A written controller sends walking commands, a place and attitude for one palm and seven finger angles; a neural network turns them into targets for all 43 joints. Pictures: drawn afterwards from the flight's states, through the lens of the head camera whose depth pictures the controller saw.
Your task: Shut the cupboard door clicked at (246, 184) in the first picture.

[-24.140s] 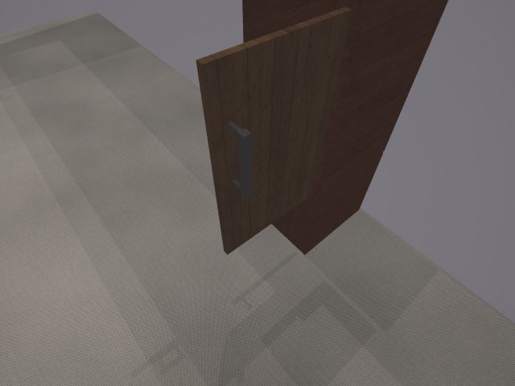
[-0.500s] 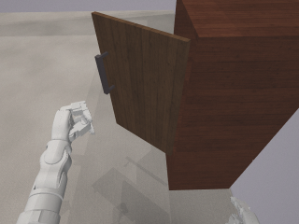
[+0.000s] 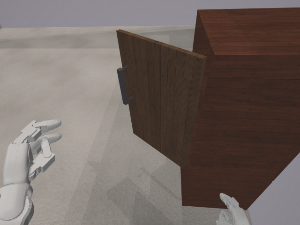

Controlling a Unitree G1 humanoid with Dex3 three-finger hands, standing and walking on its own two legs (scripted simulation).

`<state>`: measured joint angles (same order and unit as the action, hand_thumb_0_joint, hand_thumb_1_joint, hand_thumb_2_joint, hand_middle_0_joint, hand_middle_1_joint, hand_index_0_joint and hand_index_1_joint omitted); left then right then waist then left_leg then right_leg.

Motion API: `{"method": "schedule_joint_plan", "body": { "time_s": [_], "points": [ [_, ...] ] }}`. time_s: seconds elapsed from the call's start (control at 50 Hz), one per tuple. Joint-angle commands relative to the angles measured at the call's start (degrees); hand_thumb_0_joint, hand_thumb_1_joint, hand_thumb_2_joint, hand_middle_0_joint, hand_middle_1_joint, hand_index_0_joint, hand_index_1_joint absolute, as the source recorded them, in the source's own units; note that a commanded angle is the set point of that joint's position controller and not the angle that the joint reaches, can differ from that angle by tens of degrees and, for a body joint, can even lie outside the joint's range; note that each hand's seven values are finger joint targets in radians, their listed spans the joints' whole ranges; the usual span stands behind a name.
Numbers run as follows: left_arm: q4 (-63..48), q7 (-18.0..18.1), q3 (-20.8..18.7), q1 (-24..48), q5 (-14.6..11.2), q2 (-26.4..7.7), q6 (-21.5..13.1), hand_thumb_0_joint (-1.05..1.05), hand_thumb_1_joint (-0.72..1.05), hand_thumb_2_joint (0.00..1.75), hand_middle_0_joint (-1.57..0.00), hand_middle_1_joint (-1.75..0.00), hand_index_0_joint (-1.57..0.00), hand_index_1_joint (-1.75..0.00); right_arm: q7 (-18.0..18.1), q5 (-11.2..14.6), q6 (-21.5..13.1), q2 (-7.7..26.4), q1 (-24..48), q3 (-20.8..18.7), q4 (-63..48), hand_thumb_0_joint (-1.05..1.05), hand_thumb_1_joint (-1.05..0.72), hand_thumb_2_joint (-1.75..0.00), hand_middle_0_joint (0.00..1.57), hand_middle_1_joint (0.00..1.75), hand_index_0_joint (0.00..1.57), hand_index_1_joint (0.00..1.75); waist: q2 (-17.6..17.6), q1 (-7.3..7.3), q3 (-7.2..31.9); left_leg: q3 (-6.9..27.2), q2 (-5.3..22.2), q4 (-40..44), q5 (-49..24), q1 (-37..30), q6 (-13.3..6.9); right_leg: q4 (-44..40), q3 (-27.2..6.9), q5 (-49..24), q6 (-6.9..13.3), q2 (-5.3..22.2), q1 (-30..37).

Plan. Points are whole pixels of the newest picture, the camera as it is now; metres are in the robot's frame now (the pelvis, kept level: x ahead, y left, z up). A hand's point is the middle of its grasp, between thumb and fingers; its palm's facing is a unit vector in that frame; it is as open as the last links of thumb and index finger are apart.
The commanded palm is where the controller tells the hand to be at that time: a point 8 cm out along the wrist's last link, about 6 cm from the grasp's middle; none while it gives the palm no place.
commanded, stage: draw the hand back to the body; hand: left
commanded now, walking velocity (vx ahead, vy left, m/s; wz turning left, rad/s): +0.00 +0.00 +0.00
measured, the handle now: (126, 85) +0.65 +0.19 +0.02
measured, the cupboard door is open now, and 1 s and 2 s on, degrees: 53 53 53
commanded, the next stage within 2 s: step back with the hand held close in 0.48 s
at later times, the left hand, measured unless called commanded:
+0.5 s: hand (40, 167) +0.18 +0.25 +0.16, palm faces +0.45 -0.81 -0.38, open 7.4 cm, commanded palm +0.13 +0.29 +0.17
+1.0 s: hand (24, 170) +0.17 +0.28 +0.16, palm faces +0.39 -0.78 -0.49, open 7.4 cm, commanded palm +0.11 +0.31 +0.17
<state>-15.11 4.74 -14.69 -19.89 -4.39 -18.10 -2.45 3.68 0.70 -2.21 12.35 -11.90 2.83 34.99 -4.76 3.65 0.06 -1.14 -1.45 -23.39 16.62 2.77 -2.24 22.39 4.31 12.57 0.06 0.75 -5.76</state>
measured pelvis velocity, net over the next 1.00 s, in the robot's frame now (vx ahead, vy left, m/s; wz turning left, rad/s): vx -0.03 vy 0.01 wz -0.02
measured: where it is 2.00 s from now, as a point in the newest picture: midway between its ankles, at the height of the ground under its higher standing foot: outside the picture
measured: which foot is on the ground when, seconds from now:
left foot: down 0.00-1.00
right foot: down 0.00-1.00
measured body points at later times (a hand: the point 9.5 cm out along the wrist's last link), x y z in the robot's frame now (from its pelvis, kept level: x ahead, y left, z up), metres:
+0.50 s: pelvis -0.01 -0.01 +0.00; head -0.05 -0.04 +0.45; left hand +0.15 +0.29 +0.18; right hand +0.17 -0.23 -0.09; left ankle -0.04 +0.09 -0.74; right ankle +0.00 -0.12 -0.74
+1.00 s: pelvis -0.03 +0.01 -0.01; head -0.03 +0.01 +0.44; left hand +0.14 +0.32 +0.18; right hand +0.13 -0.24 -0.09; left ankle -0.04 +0.09 -0.74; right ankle +0.00 -0.12 -0.74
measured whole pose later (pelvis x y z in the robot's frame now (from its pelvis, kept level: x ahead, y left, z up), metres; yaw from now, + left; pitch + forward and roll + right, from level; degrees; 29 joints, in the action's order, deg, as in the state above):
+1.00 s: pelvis -0.03 +0.01 -0.01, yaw -1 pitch +0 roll +0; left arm -26.7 7.5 -23.9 -31.6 -3.8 -24.4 -9.0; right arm 5.3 0.9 1.0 13.8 -11.2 -1.0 32.3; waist -1.3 0.6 0.1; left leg -3.2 -2.4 -30.4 16.7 14.0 -3.5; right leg 29.8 2.2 11.9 -0.9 2.0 -17.7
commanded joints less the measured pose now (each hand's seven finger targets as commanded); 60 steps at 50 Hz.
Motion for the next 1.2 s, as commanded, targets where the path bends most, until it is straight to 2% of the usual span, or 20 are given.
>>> {"method": "schedule_joint_plan", "body": {
  "time_s": [0.0, 0.08, 0.16, 0.2, 0.26, 0.32, 0.4, 0.5, 0.58, 0.6, 0.62, 0.7, 0.76, 0.84, 0.9, 0.96, 1.06, 1.12, 1.14, 1.18],
  "points": [
    [-18.24, 1.42, -10.39, 3.14, -0.09, -12.65, -4.46, 0.00, 0.90, 0.90, -0.31, -0.42, -0.31, -0.42, 0.34, -0.29, -3.99, 5.75, 7.67, -3.21, -9.60, 0.00, -0.90, -0.90, 0.20, 0.30, 0.20, 0.30, -0.78, -0.01, 5.75, 2.11, 2.52, 3.44, -22.29, 4.35, 2.62, -0.64, -1.50, -13.57, 1.18, -0.04, 5.79],
    [-19.06, 1.79, -13.93, -2.80, -0.40, -14.05, -4.89, 0.00, 0.90, 0.90, -0.20, -0.30, -0.20, -0.30, 0.52, -0.09, -4.71, 5.63, 7.63, -3.57, -9.40, 0.00, -0.90, -0.90, 0.20, 0.30, 0.20, 0.30, 1.43, 0.45, 3.04, 1.81, 2.62, 3.88, -18.58, 5.84, 2.42, -1.16, -1.45, -11.26, 1.07, -0.11, 4.64],
    [-15.14, 1.71, -9.50, 1.07, 0.10, -10.20, -4.84, 0.00, 0.90, 0.90, -0.20, -0.30, -0.20, -0.30, 0.74, 0.11, -5.13, 6.44, 7.27, -3.80, -8.13, 0.00, -0.90, -0.90, 0.20, 0.30, 0.20, 0.30, 2.04, -1.15, -2.81, 1.58, 2.56, 5.17, -10.54, 6.95, 1.59, -2.88, -1.84, -4.19, 0.86, 0.20, -0.19],
    [-14.39, 2.10, -9.43, 2.59, 0.25, -10.40, -5.01, 0.00, 0.90, 0.90, -0.20, -0.30, -0.20, -0.30, 1.07, 0.02, -5.37, 6.64, 7.05, -3.94, -7.79, 0.00, -0.90, -0.90, 0.20, 0.30, 0.20, 0.30, 2.90, -1.21, -2.33, 1.65, 2.36, 5.16, -8.73, 6.65, 1.14, -2.97, -1.86, -2.65, 0.82, 0.19, -0.66],
    [-16.70, 2.43, -9.97, 3.33, 0.34, -11.52, -5.69, 0.00, 0.90, 0.90, -0.20, -0.30, -0.20, -0.30, 1.40, -0.08, -6.16, 6.58, 7.26, -4.09, -7.87, 0.00, -0.90, -0.90, 0.20, 0.30, 0.20, 0.30, 2.38, -0.66, 2.21, 1.61, 2.01, 4.96, -8.55, 5.20, 0.74, -2.71, -2.37, -2.29, 0.81, 0.54, 1.52],
    [-18.93, 3.01, -11.67, 2.15, 0.52, -13.35, -6.15, 0.00, 0.90, 0.90, -0.20, -0.30, -0.20, -0.30, 1.58, -0.35, -7.04, 6.18, 7.66, -3.85, -7.90, 0.00, -0.90, -0.90, 0.20, 0.30, 0.20, 0.30, 0.14, 0.16, 4.48, 1.47, 1.61, 4.58, -10.03, 5.19, 0.83, -2.13, -2.38, -4.19, 0.94, 0.55, 3.49],
    [-19.02, 2.98, -12.28, 0.13, 0.37, -13.28, -6.27, 0.00, 0.90, 0.90, -0.20, -0.30, -0.20, -0.30, 1.48, -0.27, -7.49, 5.63, 8.13, -3.60, -7.66, 0.00, -0.90, -0.90, 0.20, 0.30, 0.20, 0.30, -1.07, 0.37, 2.54, 1.11, 1.70, 4.38, -11.46, 6.07, 1.15, -2.45, -2.71, -5.85, 1.11, 0.49, 3.73],
    [-15.40, 2.42, -12.10, -0.71, 0.23, -12.14, -6.11, 0.00, 0.90, 0.90, -0.20, -0.30, -0.20, -0.30, 1.26, -0.17, -7.20, 5.60, 7.79, -3.70, -7.31, 0.00, -0.90, -0.90, 0.20, 0.30, 0.20, 0.30, 0.48, 0.09, -1.71, 1.02, 2.12, 5.11, -10.46, 7.12, 1.36, -3.07, -2.44, -4.29, 1.03, 0.18, 1.59],
    [-14.96, 1.91, -11.24, -1.13, 0.10, -11.34, -6.29, 0.00, 0.90, 0.90, -0.20, -0.30, -0.20, -0.30, 1.03, -0.10, -6.84, 5.83, 7.46, -4.05, -7.44, 0.00, -0.90, -0.90, 0.20, 0.30, 0.20, 0.30, 1.75, -0.07, -0.49, 0.67, 2.26, 4.94, -11.07, 6.20, 1.07, -3.16, -2.65, -4.78, 0.84, 0.26, 1.78],
    [-19.36, 2.68, -16.98, 5.86, 0.71, -17.24, -8.67, 0.00, 0.90, 0.90, -0.20, -0.30, -0.20, -0.30, 0.74, 0.24, -5.55, 7.94, 7.25, -4.90, -9.48, 0.00, -0.90, -0.90, 0.20, 0.30, 0.20, 0.30, 0.98, -2.35, -1.44, 2.07, 3.54, 1.35, -6.27, 11.20, -0.08, -5.66, -9.60, -5.33, 1.53, 3.84, -2.14],
    [-14.53, 2.59, -14.61, -0.71, 0.59, -13.80, -9.00, 0.00, 0.90, 0.90, -0.20, -0.30, -0.20, -0.30, 0.81, -0.07, -4.86, 7.30, 6.28, -5.06, -8.33, 0.00, -0.90, -0.90, 0.20, 0.30, 0.20, 0.30, 5.15, -2.68, 0.34, 2.61, 3.26, -1.20, -5.59, 10.18, -0.12, -6.61, -10.71, -4.19, 2.24, 6.21, -3.36],
    [-15.49, 2.93, -13.57, -5.44, 0.92, -13.15, -9.83, 0.00, 0.90, 0.90, -0.20, -0.30, -0.20, -0.30, 0.33, -0.15, -3.03, 7.02, 6.17, -5.55, -8.82, 0.00, -0.90, -0.90, 0.20, 0.30, 0.20, 0.30, 7.92, -3.12, 4.62, 2.68, 2.92, -5.48, -6.16, 10.96, 0.43, -5.32, -12.21, -7.55, 3.94, 10.12, -3.92],
    [-19.13, 3.67, -15.07, -7.99, 0.74, -14.72, -10.53, 0.00, 0.90, 0.90, -0.20, -0.30, -0.20, -0.30, 0.64, 0.03, -1.96, 7.17, 6.19, -5.75, -9.75, 0.00, -0.90, -0.90, 0.20, 0.30, 0.20, 0.30, 4.83, -3.38, 8.64, 3.20, 3.61, -4.52, -10.39, 11.30, 0.91, -0.87, -10.34, -13.23, 3.97, 10.06, -2.06],
    [-23.87, 4.37, -18.27, -9.23, 0.48, -17.86, -10.63, 0.00, 0.90, 0.90, -0.20, -0.30, -0.20, -0.30, 1.65, -0.06, -0.51, 8.06, 7.07, -6.13, -11.41, 0.00, -0.90, -0.90, 0.20, 0.30, 0.20, 0.30, 0.77, -3.16, 11.36, 5.12, 6.11, -1.84, -24.73, 11.70, 1.34, 6.87, -6.46, -23.30, 1.57, 5.35, 0.14],
    [-24.38, 4.34, -17.67, -9.38, 0.44, -16.81, -10.19, 0.00, 0.90, 0.90, -0.20, -0.30, -0.20, -0.30, 2.03, -0.03, 0.34, 8.04, 6.28, -6.29, -12.59, 0.00, -0.90, -0.90, 0.20, 0.30, 0.20, 0.30, -0.03, -3.05, 11.29, 5.66, 7.69, -1.25, -29.63, 13.68, 1.56, 10.51, -5.53, -24.36, 0.58, 3.36, 0.99],
    [-23.05, 4.22, -17.32, -10.14, 0.57, -15.93, -10.03, 0.00, 0.90, 0.90, -0.20, -0.30, -0.20, -0.30, 2.11, -0.20, 0.52, 8.15, 5.89, -6.36, -12.89, 0.00, -0.90, -0.90, 0.20, 0.30, 0.20, 0.30, -0.08, -3.05, 9.59, 6.72, 8.94, 0.39, -25.95, 17.60, 1.21, 11.99, -5.47, -20.53, 0.23, 2.44, 1.24],
    [-21.94, 3.99, -16.29, -8.38, 1.44, -14.26, -10.40, 0.00, 0.90, 0.90, -0.20, -0.30, -0.20, -0.30, 1.96, -0.24, 0.18, 8.71, 5.84, -6.35, -13.17, 0.00, -0.90, -0.90, 0.20, 0.30, 0.20, 0.30, -1.79, -3.25, 4.74, 9.04, 10.96, 5.78, -5.38, 29.51, -1.29, 14.79, -5.69, -12.02, -0.59, 0.85, 3.57],
    [-21.54, 4.11, -16.39, -5.83, 2.38, -13.89, -11.03, 0.00, 0.90, 0.90, -0.20, -0.30, -0.20, -0.30, 1.93, -0.29, -0.31, 9.00, 5.49, -6.33, -13.39, 0.00, -0.90, -0.90, 0.20, 0.30, 0.20, 0.30, -3.09, -3.56, 1.78, 10.59, 12.30, 8.84, 11.75, 39.57, -3.35, 17.76, -5.71, -8.63, -0.98, -0.12, 7.13],
    [-22.25, 4.12, -17.80, -4.50, 3.01, -15.61, -11.39, 0.00, 0.90, 0.90, -0.20, -0.30, -0.20, -0.30, 2.01, -0.44, -0.59, 9.32, 6.00, -6.45, -13.40, 0.00, -0.90, -0.90, 0.20, 0.30, 0.20, 0.30, -3.60, -3.32, 1.40, 10.96, 12.44, 9.57, 15.79, 41.77, -3.88, 18.09, -5.80, -8.47, -1.20, -0.63, 8.30],
    [-21.32, 4.13, -17.27, -4.14, 3.51, -14.52, -11.97, 0.00, 0.90, 0.90, -0.20, -0.30, -0.20, -0.30, 2.02, -0.31, -0.91, 8.88, 5.29, -6.33, -13.66, 0.00, -0.90, -0.90, 0.20, 0.30, 0.20, 0.30, -1.89, -3.65, 0.44, 11.36, 12.57, 9.11, 21.21, 46.25, -4.74, 19.18, -6.25, -8.03, -1.30, -0.69, 10.21]
  ]
}}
